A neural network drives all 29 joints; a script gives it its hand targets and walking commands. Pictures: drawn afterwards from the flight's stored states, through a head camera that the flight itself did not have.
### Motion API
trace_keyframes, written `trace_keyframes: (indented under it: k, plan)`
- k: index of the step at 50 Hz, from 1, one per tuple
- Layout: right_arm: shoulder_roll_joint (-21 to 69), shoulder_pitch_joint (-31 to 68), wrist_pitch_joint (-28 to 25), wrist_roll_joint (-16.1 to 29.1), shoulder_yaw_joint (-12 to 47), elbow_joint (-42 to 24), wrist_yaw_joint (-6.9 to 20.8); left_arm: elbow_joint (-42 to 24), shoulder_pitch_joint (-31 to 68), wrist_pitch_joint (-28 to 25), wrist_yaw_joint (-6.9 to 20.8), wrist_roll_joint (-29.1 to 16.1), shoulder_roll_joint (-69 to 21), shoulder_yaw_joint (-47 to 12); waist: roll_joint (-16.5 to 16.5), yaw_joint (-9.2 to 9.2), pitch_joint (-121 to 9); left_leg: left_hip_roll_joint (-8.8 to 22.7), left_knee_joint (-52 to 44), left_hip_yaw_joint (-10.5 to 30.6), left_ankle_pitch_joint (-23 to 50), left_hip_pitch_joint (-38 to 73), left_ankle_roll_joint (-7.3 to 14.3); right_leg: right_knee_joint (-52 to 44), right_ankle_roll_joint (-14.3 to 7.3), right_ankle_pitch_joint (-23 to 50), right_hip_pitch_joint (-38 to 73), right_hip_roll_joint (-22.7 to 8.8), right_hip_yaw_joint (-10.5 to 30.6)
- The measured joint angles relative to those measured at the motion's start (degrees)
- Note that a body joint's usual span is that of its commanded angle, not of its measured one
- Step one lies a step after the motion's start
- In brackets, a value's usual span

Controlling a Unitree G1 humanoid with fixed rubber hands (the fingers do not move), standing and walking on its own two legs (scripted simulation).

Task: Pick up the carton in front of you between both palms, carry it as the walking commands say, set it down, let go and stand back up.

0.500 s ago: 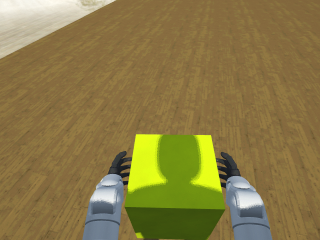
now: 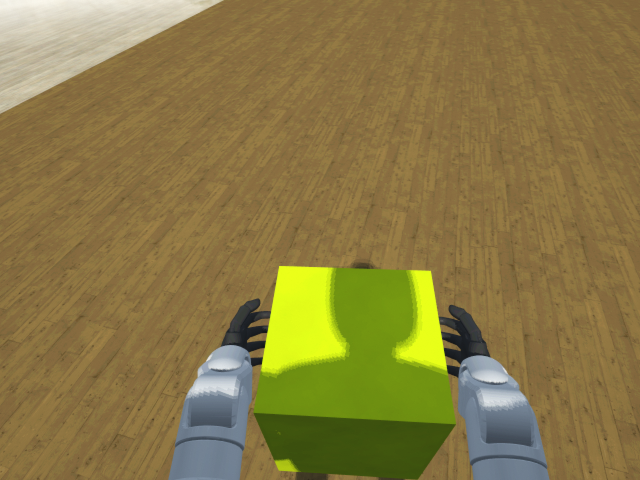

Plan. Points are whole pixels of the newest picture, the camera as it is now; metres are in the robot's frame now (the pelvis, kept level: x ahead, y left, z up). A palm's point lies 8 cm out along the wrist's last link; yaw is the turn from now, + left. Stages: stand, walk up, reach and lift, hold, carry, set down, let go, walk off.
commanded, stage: hold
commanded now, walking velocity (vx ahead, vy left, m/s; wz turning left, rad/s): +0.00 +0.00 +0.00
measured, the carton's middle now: (350, 376) +0.31 -0.02 -0.05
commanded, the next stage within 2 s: set down in 0.82 s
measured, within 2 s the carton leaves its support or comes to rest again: neither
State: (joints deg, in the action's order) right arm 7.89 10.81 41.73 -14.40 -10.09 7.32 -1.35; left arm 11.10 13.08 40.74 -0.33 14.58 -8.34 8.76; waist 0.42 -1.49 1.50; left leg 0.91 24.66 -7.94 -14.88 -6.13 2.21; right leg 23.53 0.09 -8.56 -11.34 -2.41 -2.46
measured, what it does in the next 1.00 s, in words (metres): stands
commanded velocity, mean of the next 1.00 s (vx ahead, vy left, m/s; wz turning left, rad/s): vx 0.00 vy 0.00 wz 0.00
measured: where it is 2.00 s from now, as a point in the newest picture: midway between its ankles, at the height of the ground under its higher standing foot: outside the picture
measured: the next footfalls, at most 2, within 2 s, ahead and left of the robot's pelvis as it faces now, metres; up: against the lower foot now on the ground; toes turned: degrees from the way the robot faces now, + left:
none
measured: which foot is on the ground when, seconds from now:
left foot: down 0.00-1.00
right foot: down 0.00-1.00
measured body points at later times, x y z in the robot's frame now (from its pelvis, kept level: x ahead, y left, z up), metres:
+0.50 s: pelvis -0.02 -0.04 +0.00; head -0.06 -0.06 +0.45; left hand +0.26 +0.14 +0.04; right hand +0.30 -0.16 +0.04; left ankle -0.01 +0.09 -0.74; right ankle +0.05 -0.14 -0.74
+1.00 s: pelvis +0.00 -0.04 +0.00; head -0.03 -0.06 +0.45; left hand +0.29 +0.14 +0.04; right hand +0.33 -0.16 +0.03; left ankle -0.01 +0.09 -0.74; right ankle +0.05 -0.14 -0.74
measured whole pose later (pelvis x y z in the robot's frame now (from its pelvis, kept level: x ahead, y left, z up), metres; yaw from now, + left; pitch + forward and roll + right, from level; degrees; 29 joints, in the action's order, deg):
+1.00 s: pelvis +0.00 -0.04 +0.00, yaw +7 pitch -8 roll +0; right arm 10.1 20.0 40.0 -19.2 -17.2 18.8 0.4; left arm 20.2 20.1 39.1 1.3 18.8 -10.1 17.5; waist 1.5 -0.7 3.7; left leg 0.7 23.7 1.8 -13.4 -2.2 -0.6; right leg 22.4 -1.5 -9.8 -4.5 0.4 -3.5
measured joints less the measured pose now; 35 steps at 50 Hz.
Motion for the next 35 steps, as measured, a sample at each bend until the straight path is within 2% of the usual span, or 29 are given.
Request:
trace_keyframes:
  k: [2, 6, 14, 24, 35]
  plan:
    - [0.0, -0.2, -0.2, 0.2, 0.0, 0.1, 0.0, 0.4, 0.1, -0.3, 0.2, 0.1, 0.0, 0.0, -0.5, 0.70, 1.4, -1.1, -1.6, 1.5, 1.2, 1.8, -0.1, -0.8, 1.0, 0.5, 2.0, 0.1, 2.0]
    - [0.3, 1.5, -0.7, -0.3, 0.3, 2.7, 0.0, -0.1, -0.8, -0.2, -0.2, -0.4, 0.2, 1.2, -0.1, 2.27, 2.6, -1.2, -2.2, 3.1, 1.9, 3.6, -0.5, -1.4, 0.9, 0.4, 4.4, 0.1, 0.9]
    - [0.8, 4.2, -0.4, -2.0, -1.4, 6.0, 0.7, 2.6, 1.1, 0.0, 0.1, 0.3, -0.2, 3.3, 0.6, 1.81, 2.8, -1.2, -1.0, 6.4, 2.3, 4.0, -1.2, -0.9, 0.3, -0.1, 6.3, 1.1, 0.7]
    - [1.2, 5.6, -0.1, -3.1, -3.4, 8.0, 1.0, 6.4, 3.8, -0.4, 1.1, 2.3, -0.8, 5.4, 1.0, 1.21, 1.7, -0.2, -0.4, 7.9, 2.5, 3.5, -2.2, -0.2, -1.2, -0.3, 6.1, 2.1, -0.7]
    - [1.6, 7.0, -0.1, -3.5, -4.7, 9.7, 1.6, 7.6, 4.7, -0.5, 1.8, 3.4, -1.1, 7.0, 0.9, 1.17, 0.9, 0.2, -0.8, 9.8, 2.2, 4.0, -2.6, -0.8, -2.1, -0.6, 6.9, 3.1, -1.5]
